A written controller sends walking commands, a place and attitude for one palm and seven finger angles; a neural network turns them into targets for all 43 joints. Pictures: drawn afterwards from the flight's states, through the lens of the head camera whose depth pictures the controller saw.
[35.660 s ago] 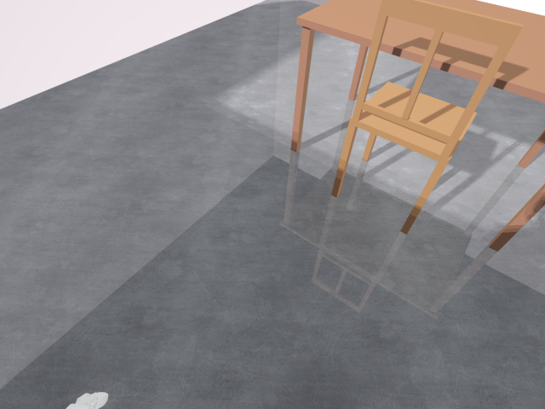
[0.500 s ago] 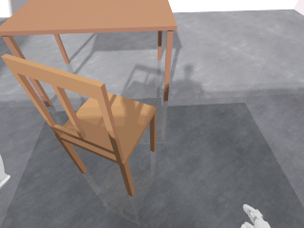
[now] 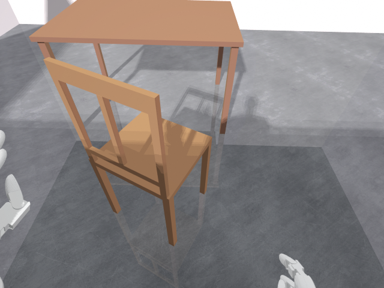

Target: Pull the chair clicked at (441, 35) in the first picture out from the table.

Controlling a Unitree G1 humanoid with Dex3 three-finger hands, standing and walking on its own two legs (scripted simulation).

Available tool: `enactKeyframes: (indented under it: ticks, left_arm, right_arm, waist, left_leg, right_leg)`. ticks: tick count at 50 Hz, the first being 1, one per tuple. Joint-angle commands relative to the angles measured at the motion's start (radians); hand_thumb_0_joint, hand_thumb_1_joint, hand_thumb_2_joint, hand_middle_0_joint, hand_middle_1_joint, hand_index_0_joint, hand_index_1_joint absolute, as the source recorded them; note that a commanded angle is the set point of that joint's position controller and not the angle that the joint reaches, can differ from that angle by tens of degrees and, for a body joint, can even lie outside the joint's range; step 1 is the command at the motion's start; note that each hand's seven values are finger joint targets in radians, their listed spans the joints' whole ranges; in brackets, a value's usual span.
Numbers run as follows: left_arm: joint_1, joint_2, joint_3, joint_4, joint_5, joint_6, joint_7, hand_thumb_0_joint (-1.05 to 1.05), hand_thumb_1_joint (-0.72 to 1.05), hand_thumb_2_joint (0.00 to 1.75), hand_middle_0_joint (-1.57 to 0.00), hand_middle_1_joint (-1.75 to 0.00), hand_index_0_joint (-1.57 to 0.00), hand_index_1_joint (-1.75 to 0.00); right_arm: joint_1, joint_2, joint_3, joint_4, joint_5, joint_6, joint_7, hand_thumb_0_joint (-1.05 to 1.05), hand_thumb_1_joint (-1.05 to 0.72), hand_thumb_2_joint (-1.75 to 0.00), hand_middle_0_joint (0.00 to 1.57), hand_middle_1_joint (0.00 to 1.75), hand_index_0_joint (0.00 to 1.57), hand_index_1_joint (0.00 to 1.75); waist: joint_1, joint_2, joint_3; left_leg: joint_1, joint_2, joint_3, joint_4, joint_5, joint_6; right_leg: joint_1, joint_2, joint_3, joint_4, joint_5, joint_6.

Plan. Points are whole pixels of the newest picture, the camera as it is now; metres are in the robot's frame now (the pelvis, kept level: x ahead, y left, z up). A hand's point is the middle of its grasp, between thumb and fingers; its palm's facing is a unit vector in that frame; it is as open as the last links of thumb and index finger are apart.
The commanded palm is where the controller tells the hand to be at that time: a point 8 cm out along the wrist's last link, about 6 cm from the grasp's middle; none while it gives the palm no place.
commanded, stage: let the arm hang, fingers relaxed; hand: left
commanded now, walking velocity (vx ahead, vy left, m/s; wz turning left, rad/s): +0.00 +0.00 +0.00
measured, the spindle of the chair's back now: (114, 133) +0.59 +0.30 -0.06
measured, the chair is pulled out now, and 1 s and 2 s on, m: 0.63 0.63 0.63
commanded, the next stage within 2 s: look to check the result in 1.18 s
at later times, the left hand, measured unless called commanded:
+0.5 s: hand out of the picture +0.09 +0.18 -0.17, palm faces +0.06 -0.99 -0.14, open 7.0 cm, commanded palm none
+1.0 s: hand out of the picture -0.03 +0.16 -0.17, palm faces +0.05 -0.99 -0.15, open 7.4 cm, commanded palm none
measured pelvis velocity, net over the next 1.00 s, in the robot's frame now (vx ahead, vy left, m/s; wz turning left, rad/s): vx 0.00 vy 0.01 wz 0.00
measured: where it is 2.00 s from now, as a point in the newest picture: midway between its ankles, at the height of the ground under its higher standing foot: outside the picture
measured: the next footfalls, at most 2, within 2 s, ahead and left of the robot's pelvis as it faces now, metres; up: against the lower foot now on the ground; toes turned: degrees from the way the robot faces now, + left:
none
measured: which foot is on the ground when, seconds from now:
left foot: down 0.00-1.00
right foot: down 0.00-1.00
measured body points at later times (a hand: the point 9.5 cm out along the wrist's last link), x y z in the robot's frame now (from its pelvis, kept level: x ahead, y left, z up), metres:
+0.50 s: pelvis +0.02 +0.01 +0.00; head +0.03 +0.04 +0.45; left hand +0.09 +0.23 -0.15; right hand +0.04 -0.23 -0.13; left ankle -0.01 +0.12 -0.73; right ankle +0.02 -0.11 -0.73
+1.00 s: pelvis +0.00 +0.01 +0.01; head +0.01 +0.01 +0.46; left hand -0.03 +0.22 -0.16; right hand -0.03 -0.20 -0.15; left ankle -0.01 +0.12 -0.73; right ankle +0.02 -0.11 -0.73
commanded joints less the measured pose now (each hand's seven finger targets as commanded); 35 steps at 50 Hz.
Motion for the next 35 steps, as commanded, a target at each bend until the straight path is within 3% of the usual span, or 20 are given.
enactKeyframes:
  ticks: [1,3,4,5,6,8,10,11,12,13,17,21,28,31,32,35]
  left_arm:
    - [-0.076,0.209,0.112,-0.286,0.009,-0.062,0.018,0.0,0.9,0.9,-0.2,-0.3,-0.2,-0.3]
    - [-0.089,0.238,0.135,-0.342,0.007,-0.078,0.021,0.0,0.9,0.9,-0.2,-0.3,-0.2,-0.3]
    - [-0.076,-0.052,-0.306,0.52,0.096,0.104,-0.125,0.0,0.9,0.9,-0.2,-0.3,-0.2,-0.3]
    - [-0.018,-0.124,-0.292,0.56,0.083,0.18,-0.151,0.0,0.9,0.9,-0.2,-0.3,-0.2,-0.3]
    - [-0.012,-0.117,-0.3,0.546,0.083,0.199,-0.157,0.0,0.9,0.9,-0.2,-0.3,-0.2,-0.3]
    - [-0.089,-0.101,-0.31,0.611,0.082,0.186,-0.16,0.0,0.9,0.9,-0.2,-0.3,-0.2,-0.3]
    - [-0.15,-0.062,-0.311,0.707,0.081,0.179,-0.157,0.0,0.9,0.9,-0.2,-0.3,-0.2,-0.3]
    - [-0.166,-0.046,-0.308,0.764,0.082,0.178,-0.154,0.0,0.9,0.9,-0.2,-0.3,-0.2,-0.3]
    - [-0.191,-0.034,-0.313,0.827,0.079,0.18,-0.151,0.0,0.9,0.9,-0.2,-0.3,-0.2,-0.3]
    - [-0.202,-0.032,-0.319,0.882,0.073,0.183,-0.148,0.0,0.9,0.9,-0.2,-0.3,-0.2,-0.3]
    - [-0.221,-0.037,-0.343,1.085,0.061,0.189,-0.143,0.0,0.9,0.9,-0.2,-0.3,-0.2,-0.3]
    - [-0.192,-0.09,-0.339,1.205,0.06,0.193,-0.142,0.0,0.9,0.9,-0.2,-0.3,-0.2,-0.3]
    - [-0.208,-0.102,-0.36,1.329,0.056,0.193,-0.149,0.0,0.9,0.9,-0.2,-0.3,-0.2,-0.3]
    - [-0.192,-0.102,-0.366,1.365,0.055,0.19,-0.148,0.0,0.9,0.9,-0.2,-0.3,-0.2,-0.3]
    - [-0.189,-0.107,-0.367,1.376,0.054,0.19,-0.147,0.0,0.9,0.9,-0.2,-0.3,-0.2,-0.3]
    - [-0.169,-0.108,-0.371,1.399,0.054,0.19,-0.144,0.0,0.9,0.9,-0.2,-0.3,-0.2,-0.3]
  right_arm:
    - [-0.12,-0.139,-0.058,-0.168,-0.002,-0.059,-0.013,0.0,-0.9,-0.9,0.2,0.3,0.2,0.3]
    - [-0.119,-0.141,-0.059,-0.158,-0.006,-0.07,-0.013,0.0,-0.9,-0.9,0.2,0.3,0.2,0.3]
    - [-0.114,-0.232,-0.112,0.077,-0.02,-0.063,0.068,0.0,-0.9,-0.9,0.2,0.3,0.2,0.3]
    - [-0.019,-0.135,-0.094,0.083,-0.03,0.001,0.061,0.0,-0.9,-0.9,0.2,0.3,0.2,0.3]
    - [0.0,-0.138,-0.089,0.062,-0.033,0.021,0.057,0.0,-0.9,-0.9,0.2,0.3,0.2,0.3]
    - [0.009,-0.133,-0.082,0.057,-0.039,0.042,0.054,0.0,-0.9,-0.9,0.2,0.3,0.2,0.3]
    - [0.022,-0.145,-0.08,0.053,-0.04,0.067,0.052,0.0,-0.9,-0.9,0.2,0.3,0.2,0.3]
    - [0.033,-0.145,-0.08,0.06,-0.038,0.078,0.05,0.0,-0.9,-0.9,0.2,0.3,0.2,0.3]
    - [0.029,-0.154,-0.078,0.074,-0.037,0.085,0.049,0.0,-0.9,-0.9,0.2,0.3,0.2,0.3]
    - [0.032,-0.152,-0.073,0.093,-0.037,0.089,0.045,0.0,-0.9,-0.9,0.2,0.3,0.2,0.3]
    - [0.012,-0.142,-0.048,0.175,-0.035,0.099,0.035,0.0,-0.9,-0.9,0.2,0.3,0.2,0.3]
    - [0.056,-0.101,-0.049,0.239,-0.037,0.103,0.021,0.0,-0.9,-0.9,0.2,0.3,0.2,0.3]
    - [0.127,-0.096,-0.053,0.307,-0.029,0.114,0.019,0.0,-0.9,-0.9,0.2,0.3,0.2,0.3]
    - [0.153,-0.09,-0.049,0.332,-0.027,0.112,0.019,0.0,-0.9,-0.9,0.2,0.3,0.2,0.3]
    - [0.154,-0.083,-0.048,0.341,-0.026,0.113,0.019,0.0,-0.9,-0.9,0.2,0.3,0.2,0.3]
    - [0.167,-0.075,-0.046,0.364,-0.027,0.113,0.02,0.0,-0.9,-0.9,0.2,0.3,0.2,0.3]
  waist:
    - [-0.018,0.019,0.034]
    - [-0.018,0.042,-0.011]
    - [-0.048,-0.001,0.066]
    - [-0.025,-0.009,-0.033]
    - [-0.026,0.024,-0.041]
    - [-0.016,-0.085,-0.087]
    - [-0.015,-0.262,-0.12]
    - [-0.013,-0.316,-0.145]
    - [-0.014,-0.302,-0.131]
    - [-0.011,-0.244,-0.139]
    - [0.003,0.105,-0.07]
    - [0.008,0.237,-0.028]
    - [0.001,-0.006,0.09]
    - [-0.001,-0.07,0.094]
    - [0.0,-0.05,0.106]
    - [-0.002,-0.075,0.105]
  left_leg:
    - [-0.139,0.06,-0.097,-0.208,-0.204,0.068]
    - [-0.09,0.052,-0.084,-0.183,-0.009,0.055]
    - [-0.128,0.031,-0.065,0.008,0.23,0.028]
    - [-0.05,0.032,-0.027,0.01,0.296,0.019]
    - [-0.035,0.03,-0.027,0.009,0.281,0.018]
    - [-0.052,0.038,-0.071,0.013,0.342,0.037]
    - [-0.035,0.009,-0.065,0.044,0.361,0.031]
    - [-0.016,-0.003,-0.058,0.033,0.35,0.025]
    - [0.001,-0.005,-0.061,0.016,0.36,0.02]
    - [0.026,0.004,-0.067,-0.011,0.401,0.02]
    - [0.08,0.045,-0.085,-0.089,0.498,0.029]
    - [0.06,0.053,-0.08,-0.137,0.389,0.038]
    - [0.007,0.06,-0.091,-0.187,0.187,0.047]
    - [0.023,0.054,-0.087,-0.189,0.166,0.05]
    - [0.016,0.053,-0.082,-0.196,0.148,0.052]
    - [0.028,0.052,-0.082,-0.204,0.114,0.053]
  right_leg:
    - [0.052,-0.047,0.117,-0.134,-0.143,-0.001]
    - [0.105,-0.061,0.102,-0.106,0.048,-0.007]
    - [-0.045,-0.112,0.035,0.078,0.291,-0.012]
    - [-0.035,-0.122,0.074,0.046,0.336,-0.021]
    - [-0.024,-0.126,0.062,0.039,0.324,-0.02]
    - [0.025,-0.129,0.051,0.056,0.372,-0.026]
    - [0.101,-0.165,0.093,0.04,0.51,-0.051]
    - [0.143,-0.181,0.101,0.037,0.58,-0.06]
    - [0.137,-0.179,0.098,0.045,0.603,-0.062]
    - [0.147,-0.171,0.095,0.045,0.587,-0.054]
    - [0.112,-0.112,0.07,-0.003,0.308,-0.019]
    - [0.124,-0.088,0.036,-0.057,0.181,-0.025]
    - [0.084,-0.096,0.06,-0.123,0.124,-0.026]
    - [0.074,-0.107,0.075,-0.141,0.115,-0.025]
    - [0.068,-0.104,0.076,-0.145,0.1,-0.026]
    - [0.05,-0.105,0.088,-0.152,0.065,-0.025]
